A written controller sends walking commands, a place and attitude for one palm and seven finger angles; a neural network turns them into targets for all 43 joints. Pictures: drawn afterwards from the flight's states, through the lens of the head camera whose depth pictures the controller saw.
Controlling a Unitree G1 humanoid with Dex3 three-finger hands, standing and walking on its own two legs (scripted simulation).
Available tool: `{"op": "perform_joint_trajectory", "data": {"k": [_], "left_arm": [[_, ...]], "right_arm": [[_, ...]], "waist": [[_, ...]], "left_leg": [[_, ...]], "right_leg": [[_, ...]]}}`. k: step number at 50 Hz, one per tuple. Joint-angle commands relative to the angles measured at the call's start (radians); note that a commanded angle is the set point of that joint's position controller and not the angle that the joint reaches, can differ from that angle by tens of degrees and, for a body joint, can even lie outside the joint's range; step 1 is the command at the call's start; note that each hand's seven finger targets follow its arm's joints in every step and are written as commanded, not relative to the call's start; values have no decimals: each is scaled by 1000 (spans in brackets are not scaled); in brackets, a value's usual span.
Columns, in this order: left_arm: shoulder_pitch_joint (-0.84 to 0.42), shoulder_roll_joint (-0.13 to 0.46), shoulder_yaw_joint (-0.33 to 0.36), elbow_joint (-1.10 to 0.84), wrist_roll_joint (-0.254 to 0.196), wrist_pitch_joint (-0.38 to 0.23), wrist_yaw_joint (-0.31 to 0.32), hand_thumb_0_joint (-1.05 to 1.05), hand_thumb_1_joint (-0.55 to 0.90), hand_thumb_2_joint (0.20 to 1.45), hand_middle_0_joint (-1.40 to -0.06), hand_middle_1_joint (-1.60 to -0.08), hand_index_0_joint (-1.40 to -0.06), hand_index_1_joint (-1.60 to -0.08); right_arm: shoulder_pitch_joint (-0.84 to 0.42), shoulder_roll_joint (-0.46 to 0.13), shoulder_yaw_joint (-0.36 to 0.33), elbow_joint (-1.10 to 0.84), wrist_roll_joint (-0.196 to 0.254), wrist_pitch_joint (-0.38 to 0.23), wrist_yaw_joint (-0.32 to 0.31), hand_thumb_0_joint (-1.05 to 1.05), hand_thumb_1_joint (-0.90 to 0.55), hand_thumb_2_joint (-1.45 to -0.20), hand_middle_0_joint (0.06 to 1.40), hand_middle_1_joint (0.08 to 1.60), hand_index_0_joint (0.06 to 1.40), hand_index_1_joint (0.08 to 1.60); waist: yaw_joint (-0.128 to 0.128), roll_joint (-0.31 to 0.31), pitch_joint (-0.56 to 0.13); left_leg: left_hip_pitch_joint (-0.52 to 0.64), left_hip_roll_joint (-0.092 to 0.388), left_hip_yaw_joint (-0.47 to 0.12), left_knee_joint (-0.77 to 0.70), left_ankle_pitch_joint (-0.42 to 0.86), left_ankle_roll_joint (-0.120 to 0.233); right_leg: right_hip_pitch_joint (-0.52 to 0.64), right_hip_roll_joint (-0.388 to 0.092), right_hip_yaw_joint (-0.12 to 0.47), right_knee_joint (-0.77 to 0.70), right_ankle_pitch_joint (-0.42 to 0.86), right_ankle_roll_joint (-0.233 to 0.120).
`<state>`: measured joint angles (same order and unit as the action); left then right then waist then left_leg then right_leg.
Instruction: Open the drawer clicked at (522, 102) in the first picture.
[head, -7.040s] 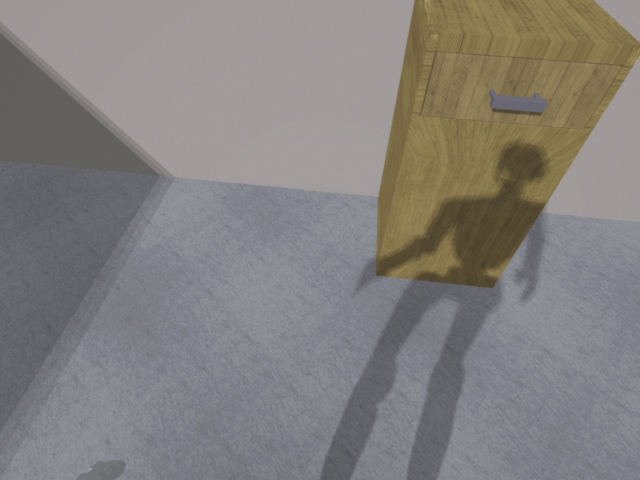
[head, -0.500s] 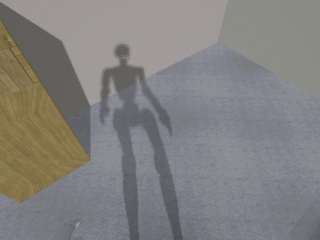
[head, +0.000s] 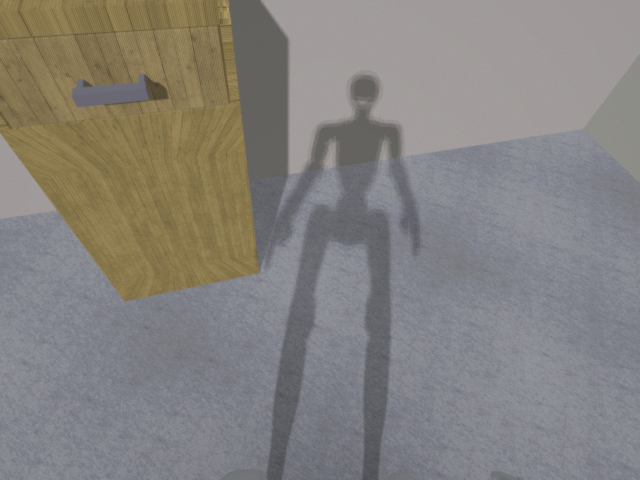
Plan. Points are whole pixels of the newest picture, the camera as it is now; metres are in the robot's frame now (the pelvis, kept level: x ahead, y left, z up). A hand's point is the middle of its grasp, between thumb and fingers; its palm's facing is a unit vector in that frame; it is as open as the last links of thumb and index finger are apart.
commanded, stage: turn to face it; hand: left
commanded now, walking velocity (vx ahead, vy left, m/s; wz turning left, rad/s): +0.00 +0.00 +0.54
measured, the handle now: (112, 87) +0.71 +0.43 +0.04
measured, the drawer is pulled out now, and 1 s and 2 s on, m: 0.00 0.00 0.00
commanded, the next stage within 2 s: take the last steps up to it in 0.50 s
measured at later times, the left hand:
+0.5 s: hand out of the picture +0.05 +0.17 -0.12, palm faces +0.24 -0.93 -0.30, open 7.4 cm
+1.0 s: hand out of the picture -0.15 +0.14 -0.16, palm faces +0.41 -0.89 -0.17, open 7.4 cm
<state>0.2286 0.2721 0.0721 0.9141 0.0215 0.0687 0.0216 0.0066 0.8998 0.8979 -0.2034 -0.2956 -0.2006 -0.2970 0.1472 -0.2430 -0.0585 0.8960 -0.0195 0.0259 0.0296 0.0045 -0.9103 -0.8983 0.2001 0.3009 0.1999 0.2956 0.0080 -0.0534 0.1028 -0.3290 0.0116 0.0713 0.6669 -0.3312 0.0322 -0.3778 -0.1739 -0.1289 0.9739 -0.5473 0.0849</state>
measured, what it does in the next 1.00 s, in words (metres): steps on the spot, turning left: right foot, then left foot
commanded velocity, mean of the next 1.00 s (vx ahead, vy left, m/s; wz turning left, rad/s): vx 0.13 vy -0.01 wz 0.20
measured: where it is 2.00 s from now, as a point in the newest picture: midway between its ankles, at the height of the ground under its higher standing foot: (291, 445)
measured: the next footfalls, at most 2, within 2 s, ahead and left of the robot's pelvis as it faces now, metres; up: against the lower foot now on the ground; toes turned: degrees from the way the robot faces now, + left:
right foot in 0.40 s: +0.06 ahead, -0.13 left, +0.00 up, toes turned +8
left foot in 0.92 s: -0.03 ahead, +0.10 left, +0.00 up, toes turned +26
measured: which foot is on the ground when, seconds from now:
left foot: down 0.00-0.40, up 0.42-0.90, down 0.92-1.00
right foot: up 0.00-0.38, down 0.40-0.92, up 0.94-1.00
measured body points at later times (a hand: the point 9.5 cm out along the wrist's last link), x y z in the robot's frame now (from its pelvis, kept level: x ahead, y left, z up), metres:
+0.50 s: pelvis -0.01 -0.05 +0.01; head +0.01 -0.08 +0.46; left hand +0.04 +0.21 -0.10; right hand +0.10 -0.28 -0.15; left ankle -0.03 +0.09 -0.67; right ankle +0.02 -0.14 -0.72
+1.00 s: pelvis -0.01 +0.00 +0.02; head -0.02 +0.02 +0.47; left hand -0.17 +0.18 -0.15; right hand +0.14 -0.20 -0.12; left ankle -0.07 +0.09 -0.72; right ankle +0.02 -0.12 -0.68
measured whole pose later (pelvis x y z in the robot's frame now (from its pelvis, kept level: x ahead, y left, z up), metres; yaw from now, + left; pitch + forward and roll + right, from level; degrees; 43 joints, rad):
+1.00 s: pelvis -0.01 +0.00 +0.02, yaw +20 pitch -2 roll -1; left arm 0.44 0.19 0.04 1.16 0.03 0.04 0.00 0.01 0.90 0.90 -0.20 -0.30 -0.20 -0.30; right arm 0.23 -0.15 -0.04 1.02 -0.03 -0.04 -0.01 0.00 -0.93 -0.90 0.20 0.30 0.20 0.30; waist 0.04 -0.03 0.00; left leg -0.14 0.04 0.11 0.50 -0.32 0.02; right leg -0.32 -0.08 -0.12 0.86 -0.44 0.02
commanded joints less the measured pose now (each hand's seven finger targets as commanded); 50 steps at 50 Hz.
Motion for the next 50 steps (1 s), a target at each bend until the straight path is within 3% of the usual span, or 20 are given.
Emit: {"op": "perform_joint_trajectory", "data": {"k": [1, 4, 13, 16, 18, 19, 20, 21, 22, 24, 26, 31, 38, 40, 43, 44, 45, 46, 48, 50], "left_arm": [[-85, 69, 22, -107, -7, -40, -9, 0, 900, 900, -200, -300, -200, -300], [-29, 73, 21, -80, -6, -35, -12, 0, 900, 900, -200, -300, -200, -300], [-99, 47, 7, -114, -10, -41, -2, 0, 900, 900, -200, -300, -200, -300], [-41, 35, 3, -104, -17, -49, 2, 0, 900, 900, -200, -300, -200, -300], [26, 51, 5, -82, -16, -62, 7, 0, 900, 900, -200, -300, -200, -300], [58, 87, 13, -77, -10, -73, 12, 0, 900, 900, -200, -300, -200, -300], [74, 172, 28, -74, 6, -82, 19, 0, 900, 900, -200, -300, -200, -300], [57, 192, 30, -88, -1, -80, 16, 0, 900, 900, -200, -300, -200, -300], [17, 159, 30, -96, -2, -77, 18, 0, 900, 900, -200, -300, -200, -300], [-73, 99, 12, -103, -3, -75, 15, 0, 900, 900, -200, -300, -200, -300], [-54, 70, 3, -94, -4, -85, 13, 0, 900, 900, -200, -300, -200, -300], [70, 72, 6, -28, 2, -90, 14, 0, 900, 900, -200, -300, -200, -300], [198, 71, 4, 85, 15, -111, 1, 0, 900, 900, -200, -300, -200, -300], [190, 81, 4, 108, 16, -109, -1, 0, 900, 900, -200, -300, -200, -300], [147, 57, -1, 138, 0, -101, -7, 0, 900, 900, -200, -300, -200, -300], [142, 19, -11, 137, -5, -97, -11, 0, 900, 900, -200, -300, -200, -300], [133, -42, -25, 122, -8, -95, -19, 0, 900, 900, -200, -300, -200, -300], [78, -61, -34, 87, -1, -97, -21, 0, 900, 900, -200, -300, -200, -300], [-3, -25, -24, 78, 8, -86, -24, 0, 900, 900, -200, -300, -200, -300], [34, -36, -17, 114, 10, -85, -39, 0, 900, 900, -200, -300, -200, -300]], "right_arm": [[60, -198, -45, -49, -4, -16, -39, 0, -900, -900, 200, 300, 200, 300], [27, -180, -39, -61, 0, -21, -38, 0, -900, -900, 200, 300, 200, 300], [76, -177, -49, -43, -8, -6, -36, 0, -900, -900, 200, 300, 200, 300], [51, -174, -49, -50, -9, -2, -34, 0, -900, -900, 200, 300, 200, 300], [30, -157, -48, -53, 1, 0, -32, 0, -900, -900, 200, 300, 200, 300], [44, -116, -42, -53, 8, -3, -28, 0, -900, -900, 200, 300, 200, 300], [53, -51, -30, -72, 15, -5, -23, 0, -900, -900, 200, 300, 200, 300], [50, -87, -42, -73, 0, 9, -29, 0, -900, -900, 200, 300, 200, 300], [22, -100, -49, -57, -4, 23, -27, 0, -900, -900, 200, 300, 200, 300], [60, -84, -48, -10, -4, 33, -16, 0, -900, -900, 200, 300, 200, 300], [93, -70, -42, 17, -5, 34, -13, 0, -900, -900, 200, 300, 200, 300], [45, -54, -27, 32, -4, 31, -17, 0, -900, -900, 200, 300, 200, 300], [-36, -21, -7, 32, -5, -6, -4, 0, -900, -900, 200, 300, 200, 300], [-4, -1, 0, 46, -3, -16, -5, 0, -900, -900, 200, 300, 200, 300], [144, 11, 10, 110, 0, -39, -18, 0, -900, -900, 200, 300, 200, 300], [207, -24, 4, 139, 1, -50, -29, 0, -900, -900, 200, 300, 200, 300], [281, -102, -14, 159, -7, -55, -38, 0, -900, -900, 200, 300, 200, 300], [354, -166, -25, 170, -10, -50, -46, 0, -900, -900, 200, 300, 200, 300], [301, -133, -16, 166, -8, -53, -57, 0, -900, -900, 200, 300, 200, 300], [221, -62, 0, 147, -6, -65, -58, 0, -900, -900, 200, 300, 200, 300]], "waist": [[-41, 208, -133], [-23, 209, -157], [-55, 206, -142], [-28, 224, -168], [10, 177, -175], [23, 66, -189], [26, -196, -180], [31, -225, -168], [22, -181, -97], [-33, -66, -29], [-31, -102, -49], [19, -104, -81], [69, -117, -53], [54, -112, -54], [-20, -64, -81], [-45, 47, -86], [-82, 276, -72], [-112, 329, -17], [-97, 296, 57], [-47, 184, 124]], "left_leg": [[195, 250, -312, -303, 546, 122], [187, 209, -268, -322, 499, 115], [189, 208, -399, -308, 482, 150], [146, 186, -413, -269, 522, 137], [46, 143, -389, -203, 454, 90], [-57, 85, -345, -113, 305, 35], [-228, -68, -162, 84, -51, -48], [-216, -67, -167, 272, -252, -62], [-201, -44, -194, 407, -220, -56], [-209, -15, -167, 526, -87, -64], [-211, -11, -140, 544, -16, -82], [-199, 11, -101, 417, -45, -103], [-148, 51, -20, 120, -103, -69], [-63, 42, 6, 22, -115, -50], [234, 15, 72, -254, 39, -39], [374, 63, 10, -313, 5, -27], [448, 258, -257, -402, -159, 41], [422, 410, -451, -508, -211, 125], [298, 407, -442, -548, -249, 145], [190, 331, -294, -560, -138, 118]], "right_leg": [[-202, 33, 113, 223, 100, 7], [-147, 50, 110, 156, 153, 14], [-64, 115, 110, -111, 89, 1], [56, 150, 97, -278, 137, -14], [224, 148, 92, -499, 303, -21], [350, 62, 173, -626, 362, -42], [417, -195, 434, -687, 458, -140], [280, -309, 494, -715, 478, -233], [159, -268, 475, -740, 389, -253], [113, -158, 298, -716, 369, -209], [156, -105, 204, -698, 444, -183], [265, -125, 188, -692, 494, -202], [302, -169, 253, -793, 155, -230], [254, -162, 239, -794, 120, -234], [102, -74, 125, -693, 48, -168], [-18, -28, 80, -595, 33, -128], [-188, 65, -10, -381, 34, -83], [-301, 115, -41, -178, -14, -69], [-338, 63, 66, 39, 46, -76], [-286, 41, 85, 88, 180, -68]]}}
